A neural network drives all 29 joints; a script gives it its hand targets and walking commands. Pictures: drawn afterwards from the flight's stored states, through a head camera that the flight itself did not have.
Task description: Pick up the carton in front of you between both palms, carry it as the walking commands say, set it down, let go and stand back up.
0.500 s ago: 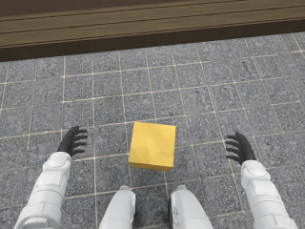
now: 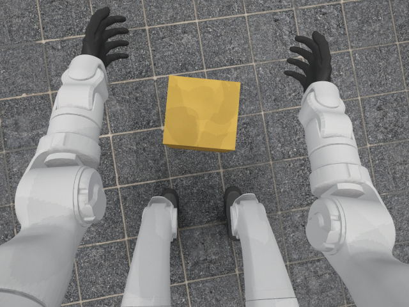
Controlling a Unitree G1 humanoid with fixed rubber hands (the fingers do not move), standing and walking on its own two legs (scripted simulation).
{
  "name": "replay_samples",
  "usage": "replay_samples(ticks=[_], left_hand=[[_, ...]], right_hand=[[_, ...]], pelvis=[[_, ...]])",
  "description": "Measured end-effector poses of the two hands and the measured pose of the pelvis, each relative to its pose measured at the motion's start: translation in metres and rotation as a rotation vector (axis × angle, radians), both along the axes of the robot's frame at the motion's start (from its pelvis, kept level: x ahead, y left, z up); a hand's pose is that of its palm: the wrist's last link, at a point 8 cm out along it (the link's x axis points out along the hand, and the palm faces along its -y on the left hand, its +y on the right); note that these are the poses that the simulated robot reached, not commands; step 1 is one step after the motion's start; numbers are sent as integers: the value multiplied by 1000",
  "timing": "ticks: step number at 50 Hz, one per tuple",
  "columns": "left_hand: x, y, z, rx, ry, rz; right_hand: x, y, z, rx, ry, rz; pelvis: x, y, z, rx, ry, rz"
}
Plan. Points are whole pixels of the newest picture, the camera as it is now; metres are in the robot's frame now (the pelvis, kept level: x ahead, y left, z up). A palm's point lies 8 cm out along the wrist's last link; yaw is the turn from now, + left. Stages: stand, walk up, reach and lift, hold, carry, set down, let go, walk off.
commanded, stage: reach and lift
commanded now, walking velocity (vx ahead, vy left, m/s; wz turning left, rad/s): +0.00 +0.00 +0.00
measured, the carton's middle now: (200, 119) +0.48 -0.01 -0.51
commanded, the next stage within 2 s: none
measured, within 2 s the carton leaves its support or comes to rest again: leaves its support in 1.64 s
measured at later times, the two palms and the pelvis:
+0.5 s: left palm (131, 103) +0.50 +0.18 -0.34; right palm (275, 114) +0.46 -0.21 -0.33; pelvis +0.00 +0.00 -0.18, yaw -2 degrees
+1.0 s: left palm (144, 110) +0.50 +0.17 -0.45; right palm (261, 115) +0.48 -0.20 -0.44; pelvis -0.02 +0.00 -0.26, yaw -2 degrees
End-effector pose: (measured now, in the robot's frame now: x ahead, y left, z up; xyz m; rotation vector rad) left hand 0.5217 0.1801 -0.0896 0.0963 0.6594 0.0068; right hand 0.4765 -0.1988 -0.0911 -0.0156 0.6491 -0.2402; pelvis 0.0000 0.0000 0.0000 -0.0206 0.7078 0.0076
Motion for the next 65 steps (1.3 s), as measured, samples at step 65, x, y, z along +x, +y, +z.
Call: replay_samples(ticks=[65], left_hand=[[-19,-30,-353,-13,68,20]], right_hand=[[-2,13,-344,24,90,57]], pelvis=[[-25,-1,-258,-3,-12,-30]])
